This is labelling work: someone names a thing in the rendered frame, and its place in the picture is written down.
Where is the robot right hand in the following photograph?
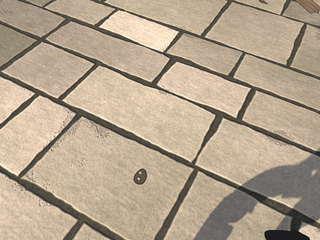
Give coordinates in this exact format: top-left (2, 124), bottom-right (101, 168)
top-left (264, 229), bottom-right (310, 240)

